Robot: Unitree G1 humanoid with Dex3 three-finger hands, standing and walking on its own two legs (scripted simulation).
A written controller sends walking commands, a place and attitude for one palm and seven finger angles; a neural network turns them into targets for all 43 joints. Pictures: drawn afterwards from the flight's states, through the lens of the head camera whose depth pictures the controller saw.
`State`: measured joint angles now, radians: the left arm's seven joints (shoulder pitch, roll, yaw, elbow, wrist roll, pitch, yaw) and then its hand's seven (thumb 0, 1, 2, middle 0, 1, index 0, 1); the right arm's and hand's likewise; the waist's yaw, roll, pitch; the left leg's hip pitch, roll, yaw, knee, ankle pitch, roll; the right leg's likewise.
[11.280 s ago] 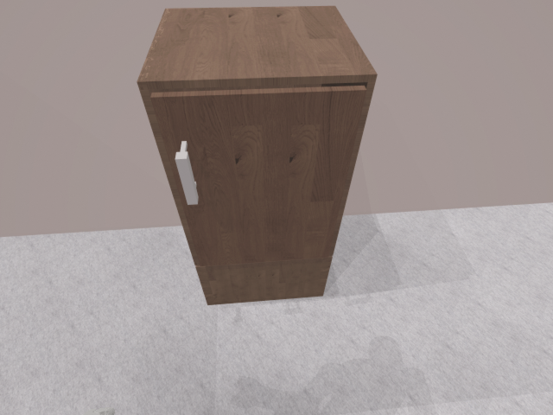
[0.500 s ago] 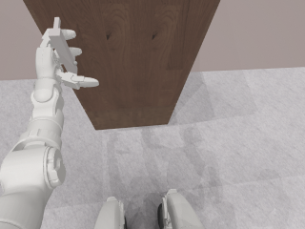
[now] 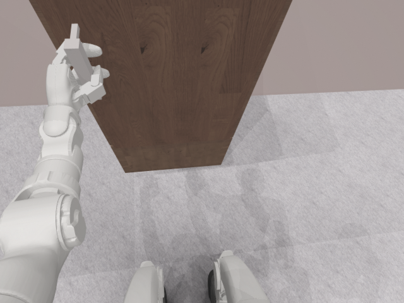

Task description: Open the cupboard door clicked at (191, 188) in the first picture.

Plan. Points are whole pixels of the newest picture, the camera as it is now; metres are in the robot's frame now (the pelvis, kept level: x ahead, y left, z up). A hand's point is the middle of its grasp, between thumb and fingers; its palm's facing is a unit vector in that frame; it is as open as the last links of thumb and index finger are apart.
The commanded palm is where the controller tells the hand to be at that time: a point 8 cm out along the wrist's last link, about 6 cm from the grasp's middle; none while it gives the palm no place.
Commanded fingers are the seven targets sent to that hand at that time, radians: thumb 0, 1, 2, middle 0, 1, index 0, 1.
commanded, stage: close the thumb around the handle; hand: left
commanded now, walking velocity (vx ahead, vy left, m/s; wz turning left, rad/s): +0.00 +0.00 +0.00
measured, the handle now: (86, 64) +0.57 +0.18 +0.06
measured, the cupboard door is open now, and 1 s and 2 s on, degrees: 1 35 40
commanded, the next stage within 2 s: pull the door open along its arc in 0.06 s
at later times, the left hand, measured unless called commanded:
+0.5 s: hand (102, 102) +0.48 +0.15 +0.06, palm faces +0.02 -1.00 +0.00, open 5.8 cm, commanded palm +0.43 +0.19 +0.06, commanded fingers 0.00 0.90 0.90 -0.40 -1.35 -0.40 -1.35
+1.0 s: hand (158, 178) +0.33 +0.05 +0.06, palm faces +0.37 -0.93 -0.01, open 5.9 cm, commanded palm +0.26 +0.08 +0.06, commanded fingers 0.00 0.90 0.90 -0.40 -1.35 -0.40 -1.35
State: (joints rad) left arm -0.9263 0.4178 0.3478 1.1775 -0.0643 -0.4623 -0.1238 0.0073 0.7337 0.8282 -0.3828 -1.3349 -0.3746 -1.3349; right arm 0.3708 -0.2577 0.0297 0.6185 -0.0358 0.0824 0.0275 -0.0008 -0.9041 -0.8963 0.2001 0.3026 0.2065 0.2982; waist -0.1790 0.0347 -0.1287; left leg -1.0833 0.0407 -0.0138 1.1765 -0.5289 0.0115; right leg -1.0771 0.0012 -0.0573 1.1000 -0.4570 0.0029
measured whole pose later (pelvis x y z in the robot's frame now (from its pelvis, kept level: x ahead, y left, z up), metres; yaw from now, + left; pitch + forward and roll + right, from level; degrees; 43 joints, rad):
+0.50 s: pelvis +0.01 +0.00 +0.01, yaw -1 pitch +23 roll -2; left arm -0.67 0.31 0.31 0.94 -0.12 -0.45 -0.12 0.01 0.72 0.76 -0.36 -1.35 -0.37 -1.35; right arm 0.39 -0.24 0.01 0.59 -0.01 0.10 0.04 0.00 -0.90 -0.90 0.20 0.30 0.21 0.30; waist -0.14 0.04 -0.15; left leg -0.99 0.05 0.02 1.11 -0.53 0.01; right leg -1.00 0.01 -0.02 1.05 -0.45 0.01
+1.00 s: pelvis +0.00 -0.02 +0.02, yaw +2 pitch +16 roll +0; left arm -0.07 -0.12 -0.19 0.35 0.12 -0.36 0.60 0.00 0.67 0.75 -0.35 -1.35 -0.38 -1.35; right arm 0.16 -0.16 0.00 0.54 -0.08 0.01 0.07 0.00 -0.91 -0.90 0.20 0.30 0.20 0.30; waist 0.00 0.02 -0.17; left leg -0.84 0.02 -0.02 1.08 -0.51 -0.02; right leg -0.86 -0.02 -0.06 1.07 -0.48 -0.03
